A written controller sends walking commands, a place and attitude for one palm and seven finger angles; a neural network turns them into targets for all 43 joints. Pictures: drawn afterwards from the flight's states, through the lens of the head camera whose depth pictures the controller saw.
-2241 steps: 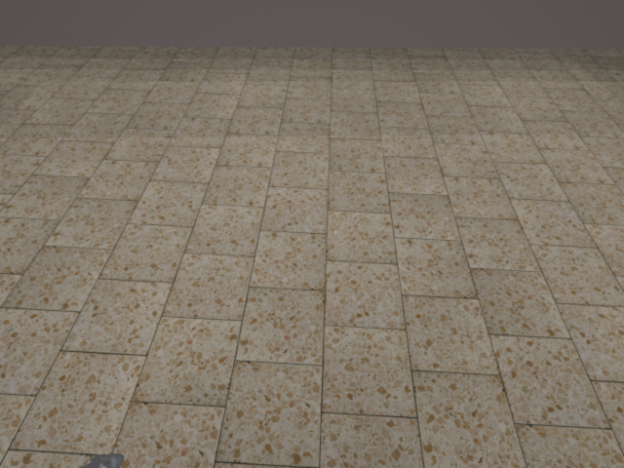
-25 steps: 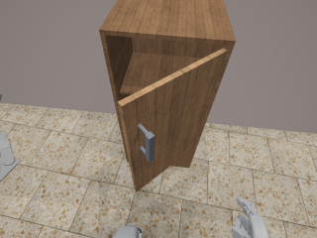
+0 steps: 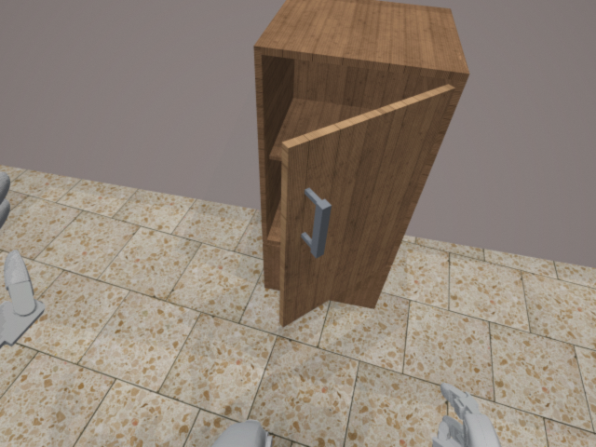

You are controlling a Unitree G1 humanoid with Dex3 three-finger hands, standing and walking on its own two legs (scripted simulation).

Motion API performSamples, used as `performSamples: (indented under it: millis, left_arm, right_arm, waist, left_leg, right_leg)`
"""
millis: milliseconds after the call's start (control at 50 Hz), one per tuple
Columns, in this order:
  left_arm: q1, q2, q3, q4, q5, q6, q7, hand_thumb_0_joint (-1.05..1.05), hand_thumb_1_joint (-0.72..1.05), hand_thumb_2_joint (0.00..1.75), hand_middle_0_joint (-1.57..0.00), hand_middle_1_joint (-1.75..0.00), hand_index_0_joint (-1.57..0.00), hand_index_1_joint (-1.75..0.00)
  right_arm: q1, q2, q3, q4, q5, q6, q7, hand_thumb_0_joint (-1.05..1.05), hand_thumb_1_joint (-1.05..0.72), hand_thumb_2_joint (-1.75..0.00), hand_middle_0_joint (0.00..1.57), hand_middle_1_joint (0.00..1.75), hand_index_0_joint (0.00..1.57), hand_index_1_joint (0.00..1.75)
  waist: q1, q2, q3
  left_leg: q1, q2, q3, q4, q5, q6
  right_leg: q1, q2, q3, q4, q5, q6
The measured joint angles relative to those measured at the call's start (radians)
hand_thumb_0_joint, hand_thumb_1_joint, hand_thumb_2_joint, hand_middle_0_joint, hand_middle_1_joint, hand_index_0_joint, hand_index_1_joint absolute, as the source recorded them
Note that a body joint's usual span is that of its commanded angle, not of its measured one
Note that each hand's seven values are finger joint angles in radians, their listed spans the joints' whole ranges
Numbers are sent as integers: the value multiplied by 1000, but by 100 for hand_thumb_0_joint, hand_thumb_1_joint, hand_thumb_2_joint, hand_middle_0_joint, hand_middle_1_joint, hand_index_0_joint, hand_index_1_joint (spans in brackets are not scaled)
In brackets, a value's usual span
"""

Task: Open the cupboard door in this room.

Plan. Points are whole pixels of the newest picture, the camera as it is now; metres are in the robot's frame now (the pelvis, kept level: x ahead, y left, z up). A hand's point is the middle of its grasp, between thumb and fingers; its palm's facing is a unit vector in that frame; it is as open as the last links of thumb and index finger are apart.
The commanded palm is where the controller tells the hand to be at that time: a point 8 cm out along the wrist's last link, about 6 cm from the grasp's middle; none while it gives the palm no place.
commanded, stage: stop stepping back and stand still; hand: left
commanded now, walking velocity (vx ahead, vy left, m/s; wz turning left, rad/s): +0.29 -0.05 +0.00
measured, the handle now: (314, 223) +0.50 +0.03 -0.02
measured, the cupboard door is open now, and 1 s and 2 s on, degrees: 45 45 45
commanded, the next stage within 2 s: let the arm hang, fingers relaxed in 0.76 s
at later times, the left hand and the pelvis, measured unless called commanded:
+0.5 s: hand (29, 336) +0.15 +0.26 +0.18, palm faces +0.38 -0.81 -0.45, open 7.4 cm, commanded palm +0.11 +0.29 +0.19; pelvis -0.06 +0.01 +0.02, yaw -5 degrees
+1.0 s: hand (118, 408) +0.15 +0.25 -0.02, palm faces +0.05 -0.89 -0.45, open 7.4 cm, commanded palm none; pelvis -0.05 +0.02 +0.01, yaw -3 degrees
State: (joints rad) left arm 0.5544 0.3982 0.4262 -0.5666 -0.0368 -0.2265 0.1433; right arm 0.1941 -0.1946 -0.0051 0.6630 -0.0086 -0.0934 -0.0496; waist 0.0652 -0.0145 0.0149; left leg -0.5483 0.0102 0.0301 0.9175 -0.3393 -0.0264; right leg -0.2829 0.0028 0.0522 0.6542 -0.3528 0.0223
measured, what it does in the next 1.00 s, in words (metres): steps on the spot: left foot, then right foot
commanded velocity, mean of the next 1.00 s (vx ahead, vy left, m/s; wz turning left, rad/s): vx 0.07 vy -0.03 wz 0.00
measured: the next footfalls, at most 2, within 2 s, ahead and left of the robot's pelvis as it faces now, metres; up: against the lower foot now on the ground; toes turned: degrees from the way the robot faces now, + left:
left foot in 0.06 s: +0.08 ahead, +0.12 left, +0.00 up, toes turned +2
right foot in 0.36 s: -0.06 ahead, -0.07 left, +0.00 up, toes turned -7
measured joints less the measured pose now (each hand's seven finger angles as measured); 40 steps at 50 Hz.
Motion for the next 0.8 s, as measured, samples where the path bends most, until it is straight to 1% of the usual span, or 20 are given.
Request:
performSamples:
  millis: [40,60,100,140,200,280,320,340,360,380,400,440,460,500,560,600,640,700,720,800]
  left_arm:
    - [-15,-11,-1,40,9,9,11,1,88,90,-21,-31,-22,-30]
    - [-41,-16,-3,63,13,13,17,1,88,90,-21,-31,-22,-30]
    - [-109,-18,1,112,15,23,25,1,89,90,-21,-31,-22,-30]
    - [-132,-18,11,133,15,38,30,1,89,90,-21,-31,-21,-30]
    - [-91,-17,1,96,18,54,34,1,89,90,-20,-30,-21,-30]
    - [15,2,-31,15,16,58,31,1,89,90,-20,-30,-21,-30]
    - [41,30,-29,3,14,60,28,1,89,90,-21,-30,-21,-30]
    - [48,51,-17,-3,13,61,25,1,89,90,-21,-30,-21,-30]
    - [44,65,-6,-3,12,59,21,1,89,90,-21,-30,-21,-30]
    - [29,63,-6,7,9,56,13,1,89,90,-21,-30,-21,-30]
    - [12,57,-11,25,8,52,7,1,89,90,-21,-31,-22,-30]
    - [-3,37,-15,73,4,39,0,1,89,90,-21,-31,-22,-30]
    - [-4,25,-13,95,2,35,-1,1,89,90,-21,-31,-22,-30]
    - [-5,1,-11,132,3,32,3,1,89,90,-21,-31,-22,-30]
    - [-19,-22,-24,144,7,33,14,1,89,90,-21,-31,-22,-30]
    - [-26,-28,-33,119,4,32,16,1,89,90,-21,-31,-22,-30]
    - [-40,-15,-26,103,2,30,16,1,89,90,-21,-31,-22,-30]
    - [-38,19,3,86,5,25,12,1,89,90,-21,-31,-21,-30]
    - [-35,31,14,81,6,21,11,1,89,90,-21,-31,-21,-30]
    - [6,40,23,67,2,4,4,1,89,90,-21,-30,-21,-30]
  right_arm:
    - [37,-7,13,-13,-1,-17,-20,1,-90,-89,21,30,20,30]
    - [47,-15,11,-22,-3,-31,-28,1,-90,-89,21,30,20,30]
    - [35,-7,9,-17,-4,-48,-34,1,-90,-89,21,30,20,30]
    - [24,13,14,-11,-7,-60,-27,1,-90,-89,21,30,20,30]
    - [34,43,26,-23,-7,-71,-3,1,-90,-89,21,30,20,30]
    - [63,60,37,-50,-16,-58,6,1,-90,-89,21,30,20,30]
    - [68,58,38,-63,-21,-40,-2,1,-90,-89,21,30,20,30]
    - [67,55,37,-73,-22,-31,-6,1,-90,-89,21,30,20,30]
    - [58,46,34,-77,-21,-21,-8,1,-90,-89,21,30,20,30]
    - [42,30,28,-64,-21,-11,-9,1,-90,-89,21,30,20,30]
    - [32,14,21,-42,-19,-3,-9,1,-90,-89,21,30,20,30]
    - [38,-4,7,-4,-8,11,-8,1,-90,-89,21,30,20,30]
    - [48,-10,2,7,-4,14,-9,1,-90,-89,21,30,20,30]
    - [69,-19,-4,17,0,10,-19,1,-90,-89,21,30,20,30]
    - [101,-36,-12,15,-2,-14,-34,1,-90,-90,21,30,20,30]
    - [112,-53,-20,6,-4,-31,-38,1,-90,-90,21,30,20,30]
    - [92,-39,-25,13,-4,-35,-39,1,-90,-90,20,30,20,30]
    - [66,-9,-15,2,-12,-49,-28,1,-90,-90,20,30,20,30]
    - [59,1,-9,-6,-12,-55,-22,1,-90,-90,20,30,20,30]
    - [31,20,12,-28,-6,-56,3,1,-90,-90,20,30,20,30]
  waist:
    - [-8,-7,-29]
    - [-21,2,-33]
    - [-28,-21,1]
    - [-45,-31,13]
    - [-77,-31,3]
    - [-92,-15,-27]
    - [-92,-12,-35]
    - [-89,-25,-38]
    - [-78,-30,-37]
    - [-66,-12,-25]
    - [-60,7,-19]
    - [-56,18,-32]
    - [-57,16,-41]
    - [-61,5,-52]
    - [-68,-6,-45]
    - [-74,7,-34]
    - [-76,-24,-11]
    - [-83,-44,2]
    - [-86,-43,6]
    - [-94,9,14]
  left_leg:
    - [153,5,-4,-217,7,19]
    - [186,7,-16,-295,51,33]
    - [194,-11,-5,-319,114,54]
    - [215,-7,6,-371,154,58]
    - [246,15,9,-470,190,58]
    - [262,48,24,-556,194,45]
    - [236,49,33,-535,159,38]
    - [201,39,46,-487,117,34]
    - [149,35,53,-397,66,29]
    - [101,42,33,-277,37,24]
    - [63,42,9,-157,18,19]
    - [25,33,-8,-2,22,14]
    - [24,30,-5,24,32,14]
    - [61,32,13,-31,40,22]
    - [179,37,39,-251,62,42]
    - [253,44,27,-376,94,52]
    - [256,27,39,-362,103,34]
    - [256,19,52,-370,107,21]
    - [253,21,52,-375,111,18]
    - [236,59,31,-388,125,5]
  right_leg:
    - [0,-6,3,-34,26,11]
    - [-8,-7,-8,-34,30,16]
    - [-21,-16,6,4,-4,7]
    - [-59,4,4,122,-60,-1]
    - [-79,27,-51,208,-61,-16]
    - [13,48,-146,46,-119,-40]
    - [93,53,-174,-105,-109,-57]
    - [129,45,-161,-183,-97,-75]
    - [131,39,-137,-232,-33,-100]
    - [113,47,-133,-222,60,-110]
    - [103,56,-134,-199,84,-111]
    - [104,57,-126,-186,71,-103]
    - [109,54,-119,-189,63,-98]
    - [118,42,-107,-194,55,-90]
    - [126,29,-106,-164,30,-81]
    - [114,35,-115,-108,-7,-72]
    - [103,13,-103,-59,-26,-59]
    - [85,4,-84,-36,-41,-37]
    - [87,7,-85,-53,-34,-39]
    - [110,50,-101,-153,22,-81]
